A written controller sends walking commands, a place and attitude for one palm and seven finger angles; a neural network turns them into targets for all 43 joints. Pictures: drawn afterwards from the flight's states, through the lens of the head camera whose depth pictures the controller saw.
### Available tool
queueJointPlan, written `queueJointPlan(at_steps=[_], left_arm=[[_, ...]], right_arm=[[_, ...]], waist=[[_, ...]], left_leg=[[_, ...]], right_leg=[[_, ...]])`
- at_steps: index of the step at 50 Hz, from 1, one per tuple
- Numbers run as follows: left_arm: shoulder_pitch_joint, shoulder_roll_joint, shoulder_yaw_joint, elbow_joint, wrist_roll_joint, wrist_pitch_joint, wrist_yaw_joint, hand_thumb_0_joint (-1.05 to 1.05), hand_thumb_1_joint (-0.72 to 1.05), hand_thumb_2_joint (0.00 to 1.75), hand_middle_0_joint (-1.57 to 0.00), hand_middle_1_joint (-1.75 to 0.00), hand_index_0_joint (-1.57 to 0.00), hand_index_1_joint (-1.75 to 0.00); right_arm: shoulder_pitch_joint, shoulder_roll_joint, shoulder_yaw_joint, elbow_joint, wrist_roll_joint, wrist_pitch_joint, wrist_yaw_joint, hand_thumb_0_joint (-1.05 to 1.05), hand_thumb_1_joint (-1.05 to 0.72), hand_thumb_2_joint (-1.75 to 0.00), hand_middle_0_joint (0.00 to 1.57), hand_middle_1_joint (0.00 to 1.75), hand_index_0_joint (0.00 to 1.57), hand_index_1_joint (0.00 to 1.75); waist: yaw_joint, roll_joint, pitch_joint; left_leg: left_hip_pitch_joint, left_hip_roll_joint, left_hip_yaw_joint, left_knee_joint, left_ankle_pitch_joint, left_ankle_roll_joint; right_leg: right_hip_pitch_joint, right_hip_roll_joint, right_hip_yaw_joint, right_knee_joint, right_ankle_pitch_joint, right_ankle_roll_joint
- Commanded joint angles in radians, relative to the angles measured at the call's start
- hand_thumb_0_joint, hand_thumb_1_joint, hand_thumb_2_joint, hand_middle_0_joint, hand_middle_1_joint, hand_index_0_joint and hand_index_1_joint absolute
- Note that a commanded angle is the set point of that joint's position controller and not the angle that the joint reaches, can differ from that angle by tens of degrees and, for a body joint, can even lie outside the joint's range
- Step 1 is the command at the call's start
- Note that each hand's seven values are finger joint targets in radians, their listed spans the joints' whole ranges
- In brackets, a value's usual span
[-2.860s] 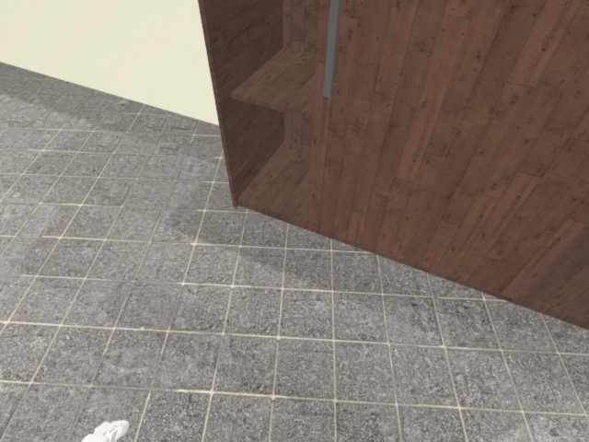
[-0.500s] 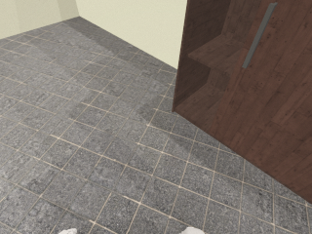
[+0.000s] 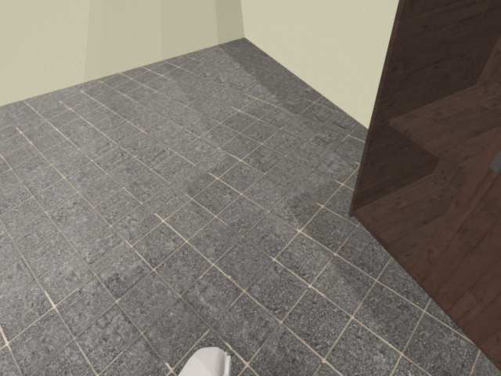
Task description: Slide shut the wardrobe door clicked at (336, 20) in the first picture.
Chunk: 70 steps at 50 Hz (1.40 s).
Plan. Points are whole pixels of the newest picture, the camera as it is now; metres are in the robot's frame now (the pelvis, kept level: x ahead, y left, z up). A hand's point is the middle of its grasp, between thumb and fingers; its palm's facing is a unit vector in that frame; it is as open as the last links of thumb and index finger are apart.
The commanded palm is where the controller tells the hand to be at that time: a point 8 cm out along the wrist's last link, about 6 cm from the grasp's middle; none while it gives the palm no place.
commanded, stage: walk to a spot facing it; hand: right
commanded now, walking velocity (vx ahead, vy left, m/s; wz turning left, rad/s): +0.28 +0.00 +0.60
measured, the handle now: out of the picture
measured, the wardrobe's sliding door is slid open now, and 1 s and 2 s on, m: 0.36 0.36 0.36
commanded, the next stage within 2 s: none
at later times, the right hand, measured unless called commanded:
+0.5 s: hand (336, 305) +0.31 -0.15 -0.20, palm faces -0.22 +0.96 -0.17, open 7.2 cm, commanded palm none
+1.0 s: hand (334, 211) +0.56 -0.18 -0.18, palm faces -0.49 +0.84 -0.22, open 7.4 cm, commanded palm none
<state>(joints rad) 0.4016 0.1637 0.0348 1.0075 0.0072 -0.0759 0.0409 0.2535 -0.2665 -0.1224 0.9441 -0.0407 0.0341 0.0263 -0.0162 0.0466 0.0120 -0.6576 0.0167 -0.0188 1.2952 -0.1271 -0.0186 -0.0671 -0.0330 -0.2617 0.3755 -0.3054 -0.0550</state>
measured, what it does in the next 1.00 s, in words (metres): walks ahead, turning left: left foot, then right foot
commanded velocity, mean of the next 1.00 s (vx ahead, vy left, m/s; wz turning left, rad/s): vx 0.15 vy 0.00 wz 0.60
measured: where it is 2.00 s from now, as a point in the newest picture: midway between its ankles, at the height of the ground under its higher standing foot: (283, 345)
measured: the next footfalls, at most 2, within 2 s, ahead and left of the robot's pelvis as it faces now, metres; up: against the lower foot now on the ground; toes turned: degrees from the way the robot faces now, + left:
left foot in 0.40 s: +0.22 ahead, +0.07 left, +0.00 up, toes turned +22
right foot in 0.78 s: +0.52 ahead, -0.10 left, +0.00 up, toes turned +20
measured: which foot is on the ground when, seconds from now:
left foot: up 0.00-0.38, down 0.40-0.80, up 0.82-1.00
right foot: down 0.00-0.40, up 0.42-0.76, down 0.78-1.00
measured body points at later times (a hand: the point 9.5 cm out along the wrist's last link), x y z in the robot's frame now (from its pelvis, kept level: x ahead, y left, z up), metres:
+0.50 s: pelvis +0.20 +0.01 -0.03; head +0.23 +0.00 +0.42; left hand +0.09 +0.20 -0.18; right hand +0.32 -0.20 -0.19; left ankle +0.18 +0.06 -0.75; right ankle +0.12 -0.12 -0.63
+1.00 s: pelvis +0.38 -0.03 -0.01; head +0.43 -0.03 +0.44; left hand +0.35 +0.22 -0.13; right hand +0.58 -0.22 -0.16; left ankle +0.28 +0.06 -0.64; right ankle +0.48 -0.11 -0.75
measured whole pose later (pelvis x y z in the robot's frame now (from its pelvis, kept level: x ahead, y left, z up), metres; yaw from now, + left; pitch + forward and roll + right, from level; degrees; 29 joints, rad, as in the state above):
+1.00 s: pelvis +0.38 -0.03 -0.01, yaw +36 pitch -1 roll +2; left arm 0.15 0.14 0.01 0.88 0.02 -0.02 0.01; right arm 0.23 -0.27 -0.11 0.91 -0.02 0.05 0.02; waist -0.04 0.03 0.10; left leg -0.50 0.04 0.05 1.24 -0.44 -0.06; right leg -0.27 -0.18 -0.22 0.54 -0.24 0.01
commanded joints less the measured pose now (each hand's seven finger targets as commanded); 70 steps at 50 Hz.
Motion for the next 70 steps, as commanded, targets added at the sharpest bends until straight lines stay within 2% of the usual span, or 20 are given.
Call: queueJointPlan(at_steps=[1, 10, 16, 18, 19, 20, 21, 22, 27, 37, 38, 40, 41, 47, 58, 60, 61, 62, 64, 70], left_arm=[[0.090, 0.097, 0.009, -0.026, 0.006, -0.024, 0.007, 0.00, 0.90, 0.90, -0.20, -0.30, -0.20, -0.30], [0.216, 0.083, -0.001, 0.059, 0.016, -0.010, 0.019, 0.00, 0.90, 0.90, -0.20, -0.30, -0.20, -0.30], [0.164, 0.145, 0.027, 0.036, 0.006, 0.013, 0.007, 0.00, 0.90, 0.90, -0.20, -0.30, -0.20, -0.30], [0.061, 0.152, 0.035, -0.016, -0.004, 0.014, -0.009, 0.00, 0.90, 0.90, -0.20, -0.30, -0.20, -0.30], [0.020, 0.100, 0.028, -0.066, -0.020, 0.015, -0.015, 0.00, 0.90, 0.90, -0.20, -0.30, -0.20, -0.30], [-0.046, 0.060, 0.033, -0.119, -0.019, 0.002, -0.013, 0.00, 0.90, 0.90, -0.20, -0.30, -0.20, -0.30], [-0.088, 0.078, 0.042, -0.138, -0.007, 0.005, -0.015, 0.00, 0.90, 0.90, -0.20, -0.30, -0.20, -0.30], [-0.121, 0.065, 0.046, -0.162, 0.001, 0.010, -0.022, 0.00, 0.90, 0.90, -0.20, -0.30, -0.20, -0.30], [-0.079, 0.052, 0.040, -0.134, 0.016, 0.056, -0.030, 0.00, 0.90, 0.90, -0.20, -0.30, -0.20, -0.30], [-0.233, 0.123, 0.029, -0.195, 0.008, 0.027, -0.024, 0.00, 0.90, 0.90, -0.20, -0.30, -0.20, -0.30], [-0.136, 0.173, 0.038, -0.170, 0.014, 0.025, -0.017, 0.00, 0.90, 0.90, -0.20, -0.30, -0.20, -0.30], [0.028, 0.343, 0.069, -0.140, 0.021, 0.027, -0.015, 0.00, 0.90, 0.90, -0.20, -0.30, -0.20, -0.30], [0.001, 0.300, 0.051, -0.151, 0.012, 0.041, -0.021, 0.00, 0.90, 0.90, -0.20, -0.30, -0.20, -0.30], [-0.220, 0.178, 0.030, -0.175, 0.019, 0.045, -0.017, 0.00, 0.90, 0.90, -0.20, -0.30, -0.20, -0.30], [-0.187, 0.232, 0.083, -0.162, 0.025, 0.067, -0.033, 0.00, 0.90, 0.90, -0.20, -0.30, -0.20, -0.30], [-0.175, 0.233, 0.084, -0.158, 0.023, 0.074, -0.037, 0.00, 0.90, 0.90, -0.20, -0.30, -0.20, -0.30], [-0.141, 0.189, 0.072, -0.169, 0.014, 0.080, -0.044, 0.00, 0.90, 0.90, -0.20, -0.30, -0.20, -0.30], [-0.167, 0.108, 0.045, -0.219, 0.016, 0.083, -0.049, 0.00, 0.90, 0.90, -0.20, -0.30, -0.20, -0.30], [-0.193, 0.137, 0.045, -0.217, 0.006, 0.099, -0.026, 0.00, 0.90, 0.90, -0.20, -0.30, -0.20, -0.30], [-0.186, 0.148, 0.045, -0.164, 0.015, 0.111, -0.019, 0.00, 0.90, 0.90, -0.20, -0.30, -0.20, -0.30]], right_arm=[[-0.009, 0.031, 0.017, -0.047, 0.005, 0.005, 0.010, 0.00, -0.90, -0.90, 0.20, 0.30, 0.20, 0.30], [-0.198, 0.062, 0.045, -0.086, 0.013, -0.002, 0.014, 0.00, -0.90, -0.90, 0.20, 0.30, 0.20, 0.30], [-0.023, 0.023, 0.028, -0.045, 0.012, -0.027, -0.004, 0.00, -0.90, -0.90, 0.20, 0.30, 0.20, 0.30], [0.184, -0.051, 0.002, 0.011, 0.008, -0.047, -0.013, 0.00, -0.90, -0.90, 0.20, 0.30, 0.20, 0.30], [0.286, -0.121, -0.008, 0.034, 0.014, -0.056, -0.018, 0.00, -0.90, -0.90, 0.20, 0.30, 0.20, 0.30], [0.279, -0.159, -0.009, 0.032, 0.039, -0.065, -0.027, 0.00, -0.90, -0.90, 0.20, 0.30, 0.20, 0.30], [0.217, -0.166, -0.013, 0.011, 0.043, -0.064, -0.039, 0.00, -0.90, -0.90, 0.20, 0.30, 0.20, 0.30], [0.155, -0.125, -0.001, -0.014, 0.041, -0.065, -0.042, 0.00, -0.90, -0.90, 0.20, 0.30, 0.20, 0.30], [0.027, -0.057, 0.023, -0.026, 0.013, -0.107, -0.043, 0.00, -0.90, -0.90, 0.20, 0.30, 0.20, 0.30], [0.093, -0.126, -0.001, -0.041, 0.024, -0.070, -0.038, 0.00, -0.90, -0.90, 0.20, 0.30, 0.20, 0.30], [0.072, -0.121, 0.000, -0.054, 0.033, -0.067, -0.041, 0.00, -0.90, -0.90, 0.20, 0.30, 0.20, 0.30], [0.146, -0.029, 0.020, -0.068, 0.051, -0.071, -0.033, 0.00, -0.90, -0.90, 0.20, 0.30, 0.20, 0.30], [0.158, -0.069, 0.016, -0.058, 0.040, -0.059, -0.040, 0.00, -0.90, -0.90, 0.20, 0.30, 0.20, 0.30], [0.052, -0.014, 0.012, -0.091, 0.023, -0.001, -0.002, 0.00, -0.90, -0.90, 0.20, 0.30, 0.20, 0.30], [-0.064, 0.008, 0.016, -0.167, 0.017, 0.003, 0.002, 0.00, -0.90, -0.90, 0.20, 0.30, 0.20, 0.30], [0.007, -0.022, 0.010, -0.151, 0.016, -0.015, -0.004, 0.00, -0.90, -0.90, 0.20, 0.30, 0.20, 0.30], [0.066, -0.118, -0.004, -0.135, 0.007, -0.032, -0.014, 0.00, -0.90, -0.90, 0.20, 0.30, 0.20, 0.30], [0.115, -0.247, -0.027, -0.122, 0.007, -0.044, -0.029, 0.00, -0.90, -0.90, 0.20, 0.30, 0.20, 0.30], [0.076, -0.209, -0.022, -0.122, 0.026, -0.034, -0.048, 0.00, -0.90, -0.90, 0.20, 0.30, 0.20, 0.30], [-0.055, -0.118, 0.010, -0.136, 0.030, -0.040, -0.048, 0.00, -0.90, -0.90, 0.20, 0.30, 0.20, 0.30]], waist=[[0.004, -0.144, 0.094], [0.055, -0.147, 0.141], [-0.047, -0.265, 0.032], [-0.152, -0.280, -0.048], [-0.192, -0.073, -0.128], [-0.147, 0.019, -0.175], [-0.114, -0.047, -0.075], [-0.080, -0.158, 0.064], [0.062, -0.032, 0.095], [0.006, 0.119, -0.080], [0.057, 0.062, -0.153], [0.093, -0.368, -0.362], [0.081, -0.220, -0.322], [-0.002, -0.270, -0.012], [0.034, -0.244, -0.034], [-0.007, -0.177, -0.089], [-0.039, 0.066, -0.123], [-0.061, 0.328, -0.123], [-0.040, 0.166, -0.122], [0.018, 0.073, -0.099]], left_leg=[[-0.159, 0.028, 0.011, 0.003, 0.023, -0.001], [-0.160, 0.008, 0.161, -0.306, -0.062, 0.044], [0.255, -0.132, 0.310, -0.558, -0.174, 0.130], [0.616, -0.070, 0.230, -0.714, -0.107, 0.187], [0.867, 0.158, -0.135, -0.804, 0.044, 0.308], [0.936, 0.342, -0.517, -0.883, 0.326, 0.398], [0.839, 0.376, -0.474, -0.947, 0.289, 0.410], [0.661, 0.315, -0.368, -0.965, 0.337, 0.221], [0.296, 0.194, -0.188, -1.031, 0.183, 0.249], [0.548, 0.079, -0.176, -0.710, 0.561, 0.125], [0.473, 0.063, -0.162, -0.595, 0.469, 0.088], [0.110, -0.086, -0.020, -0.060, -0.551, -0.005], [0.119, -0.023, -0.057, 0.045, -0.539, -0.009], [0.147, 0.049, 0.058, -0.023, -0.297, -0.040], [0.269, 0.051, 0.133, -0.549, -0.240, -0.027], [0.434, 0.022, 0.149, -0.752, -0.095, -0.003], [0.614, 0.145, -0.025, -0.882, 0.085, 0.047], [0.670, 0.382, -0.405, -0.924, 0.492, 0.156], [0.637, 0.350, -0.282, -0.908, 0.513, 0.212], [0.548, 0.202, -0.163, -0.888, 0.514, 0.172]], right_leg=[[0.055, -0.258, 0.134, -0.133, 0.547, 0.158], [0.247, -0.276, 0.024, -0.109, 0.868, 0.116], [0.166, -0.270, -0.110, 0.249, 1.455, 0.106], [-0.093, -0.278, -0.093, 0.617, 1.155, 0.113], [-0.382, -0.154, -0.051, 0.988, 0.257, 0.115], [-0.603, -0.033, 0.081, 1.200, -0.287, 0.121], [-0.658, -0.079, 0.217, 1.196, -0.187, 0.092], [-0.644, -0.102, 0.250, 1.113, -0.110, 0.085], [-0.468, -0.148, 0.238, 0.817, -0.043, 0.135], [-0.223, -0.012, 0.128, 0.143, 0.151, 0.131], [-0.021, -0.061, 0.149, 0.051, 0.317, 0.119], [0.373, -0.546, 0.559, 0.146, 1.077, -0.086], [0.279, -0.544, 0.481, 0.128, 1.024, -0.119], [-0.153, -0.330, 0.160, -0.027, 0.507, -0.008], [-0.098, -0.394, 0.058, 0.021, 0.271, -0.028], [-0.124, -0.354, -0.005, 0.217, 0.298, 0.040], [-0.296, -0.275, -0.042, 0.444, 0.115, 0.102], [-0.564, -0.111, 0.021, 0.726, -0.325, 0.154], [-0.583, -0.131, 0.227, 0.841, -0.264, 0.137], [-0.490, -0.098, 0.230, 0.743, -0.066, 0.171]])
